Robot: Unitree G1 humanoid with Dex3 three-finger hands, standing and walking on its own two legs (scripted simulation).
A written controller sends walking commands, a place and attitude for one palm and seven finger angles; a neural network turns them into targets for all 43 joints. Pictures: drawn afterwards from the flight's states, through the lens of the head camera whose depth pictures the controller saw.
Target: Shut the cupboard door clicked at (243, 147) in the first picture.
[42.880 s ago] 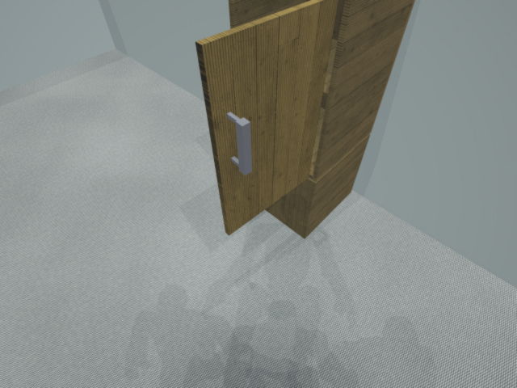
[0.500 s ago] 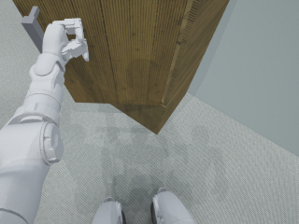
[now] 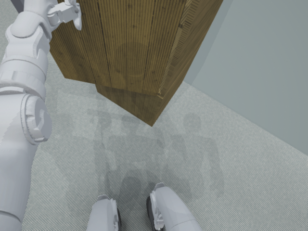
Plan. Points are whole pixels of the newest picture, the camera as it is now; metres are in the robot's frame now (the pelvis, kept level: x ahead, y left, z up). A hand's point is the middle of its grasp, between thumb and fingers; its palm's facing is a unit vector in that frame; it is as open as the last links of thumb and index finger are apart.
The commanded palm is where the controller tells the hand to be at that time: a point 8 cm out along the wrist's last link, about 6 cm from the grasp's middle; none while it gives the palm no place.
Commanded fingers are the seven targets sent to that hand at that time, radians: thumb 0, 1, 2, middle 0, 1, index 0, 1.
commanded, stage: pull the fist back off the door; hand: left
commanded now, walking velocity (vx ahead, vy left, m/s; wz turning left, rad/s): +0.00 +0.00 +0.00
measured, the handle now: out of the picture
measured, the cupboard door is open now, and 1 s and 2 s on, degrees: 23 19 19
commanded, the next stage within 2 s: draw the hand back to the body in 0.94 s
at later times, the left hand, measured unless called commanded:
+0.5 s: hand (85, 10) +0.59 +0.05 +0.12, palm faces +0.17 -0.99 +0.00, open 3.1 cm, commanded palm +0.54 +0.10 +0.12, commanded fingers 0.00 0.90 0.90 -1.30 -1.50 -1.30 -1.50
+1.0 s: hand (94, 44) +0.50 +0.04 +0.13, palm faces +0.16 -0.99 -0.03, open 3.1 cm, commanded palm +0.47 +0.09 +0.12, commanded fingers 0.00 0.90 0.90 -1.30 -1.50 -1.30 -1.50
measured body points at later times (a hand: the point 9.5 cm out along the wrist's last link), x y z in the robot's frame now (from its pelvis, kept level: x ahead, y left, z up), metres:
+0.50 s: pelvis +0.03 +0.00 +0.03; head +0.17 +0.00 +0.45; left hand +0.58 +0.11 +0.13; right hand -0.04 -0.23 -0.09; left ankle +0.02 +0.11 -0.64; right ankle +0.03 -0.10 -0.64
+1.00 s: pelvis +0.02 -0.01 +0.04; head +0.11 -0.01 +0.48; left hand +0.49 +0.10 +0.13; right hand +0.08 -0.26 -0.09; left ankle +0.02 +0.11 -0.64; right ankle +0.03 -0.10 -0.64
